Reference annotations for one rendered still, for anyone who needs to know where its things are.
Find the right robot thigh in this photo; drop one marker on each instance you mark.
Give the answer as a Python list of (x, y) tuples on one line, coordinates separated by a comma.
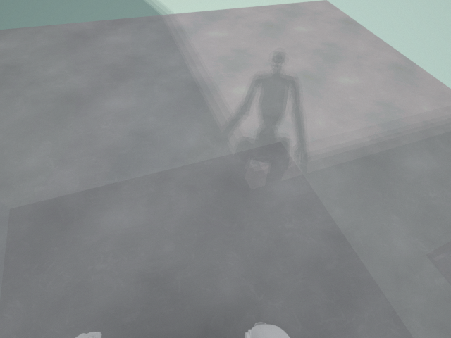
[(266, 331)]

